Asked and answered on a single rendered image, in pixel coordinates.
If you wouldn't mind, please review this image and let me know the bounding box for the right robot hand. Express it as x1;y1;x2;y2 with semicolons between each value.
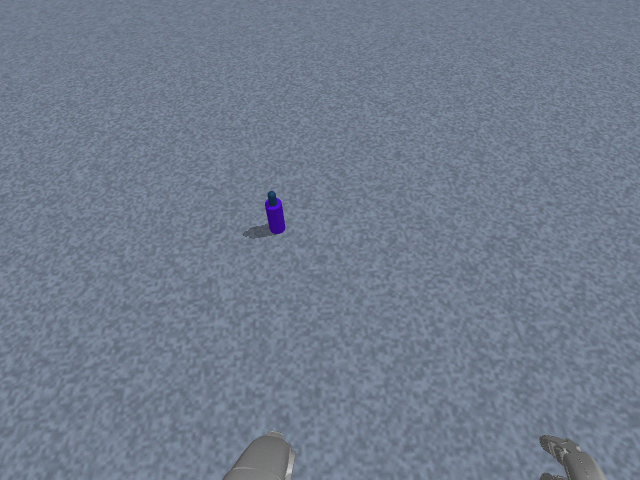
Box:
539;435;607;480

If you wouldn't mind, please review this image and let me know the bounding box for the bottle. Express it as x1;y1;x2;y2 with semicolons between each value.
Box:
265;191;285;234

